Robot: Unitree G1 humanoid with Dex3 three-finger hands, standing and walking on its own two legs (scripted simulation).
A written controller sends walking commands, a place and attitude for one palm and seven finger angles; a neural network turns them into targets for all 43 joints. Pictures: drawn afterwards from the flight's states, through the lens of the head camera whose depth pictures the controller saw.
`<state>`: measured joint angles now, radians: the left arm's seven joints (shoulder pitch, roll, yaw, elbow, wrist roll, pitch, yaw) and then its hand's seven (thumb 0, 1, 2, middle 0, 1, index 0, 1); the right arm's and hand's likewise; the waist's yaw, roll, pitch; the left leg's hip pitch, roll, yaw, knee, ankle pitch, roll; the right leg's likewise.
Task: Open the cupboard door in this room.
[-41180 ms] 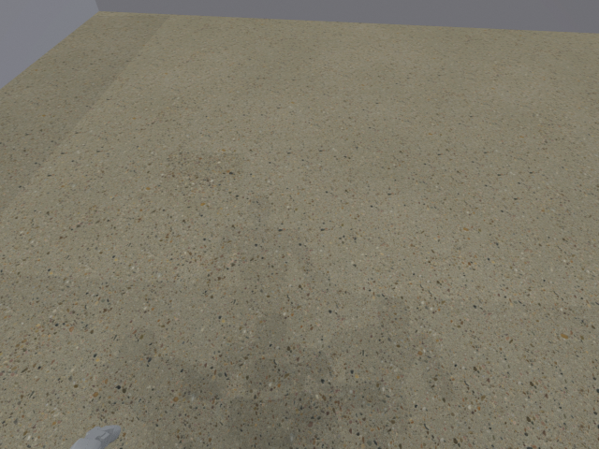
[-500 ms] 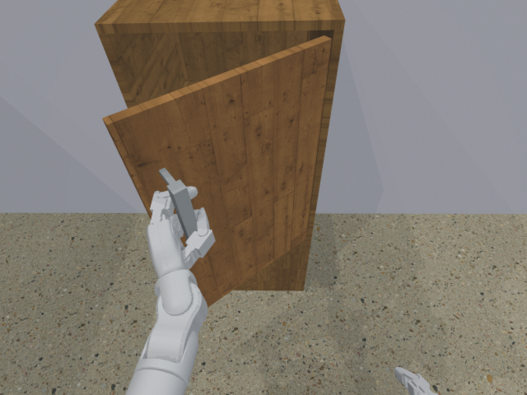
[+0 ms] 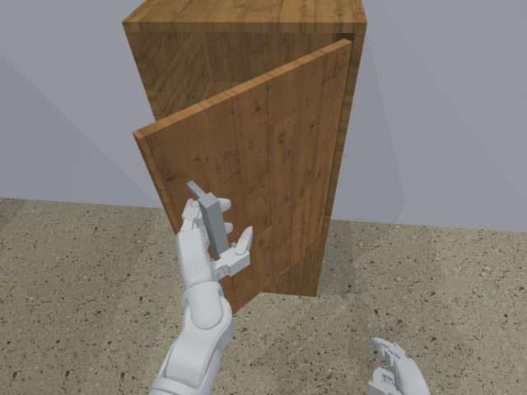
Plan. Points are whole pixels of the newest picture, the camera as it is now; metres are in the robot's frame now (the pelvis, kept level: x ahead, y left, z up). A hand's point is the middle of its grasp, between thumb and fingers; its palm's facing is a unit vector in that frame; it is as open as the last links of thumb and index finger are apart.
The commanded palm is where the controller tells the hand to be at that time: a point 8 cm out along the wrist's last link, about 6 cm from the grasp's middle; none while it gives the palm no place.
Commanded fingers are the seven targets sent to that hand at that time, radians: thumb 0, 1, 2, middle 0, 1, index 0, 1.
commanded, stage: open thumb and fingers to let go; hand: left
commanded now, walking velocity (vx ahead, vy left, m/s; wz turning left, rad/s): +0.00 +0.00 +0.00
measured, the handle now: (208, 223) +0.35 +0.11 +0.09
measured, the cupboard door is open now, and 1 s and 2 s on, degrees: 47 48 49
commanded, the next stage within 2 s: slide the hand sideways off the handle in 0.52 s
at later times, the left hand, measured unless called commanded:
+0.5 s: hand (234, 249) +0.30 +0.06 +0.09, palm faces +0.34 -0.94 -0.01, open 15.2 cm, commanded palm +0.26 +0.10 +0.08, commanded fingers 0.00 -0.50 0.30 -0.15 -0.30 -0.15 -0.30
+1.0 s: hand (223, 271) +0.27 +0.08 +0.09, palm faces -0.11 -0.99 +0.05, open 16.4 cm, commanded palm +0.24 +0.13 +0.08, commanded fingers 0.00 -0.50 0.30 -0.15 -0.30 -0.15 -0.30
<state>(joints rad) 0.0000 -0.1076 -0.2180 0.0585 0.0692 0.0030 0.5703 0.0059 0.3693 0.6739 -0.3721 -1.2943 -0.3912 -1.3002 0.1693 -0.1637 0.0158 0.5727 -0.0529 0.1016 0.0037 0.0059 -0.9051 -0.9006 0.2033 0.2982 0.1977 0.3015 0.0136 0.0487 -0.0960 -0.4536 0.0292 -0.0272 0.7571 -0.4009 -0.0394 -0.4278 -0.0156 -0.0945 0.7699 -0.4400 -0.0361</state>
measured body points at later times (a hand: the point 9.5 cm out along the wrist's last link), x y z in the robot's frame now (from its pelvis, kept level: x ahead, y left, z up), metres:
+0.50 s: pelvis -0.03 +0.01 +0.00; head -0.02 -0.01 +0.45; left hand +0.28 +0.11 +0.10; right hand +0.14 -0.22 -0.10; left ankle -0.01 +0.15 -0.71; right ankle -0.03 -0.09 -0.71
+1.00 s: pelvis -0.03 +0.03 +0.00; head -0.03 +0.02 +0.45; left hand +0.27 +0.13 +0.09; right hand +0.12 -0.18 -0.09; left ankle -0.01 +0.15 -0.71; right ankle -0.03 -0.09 -0.71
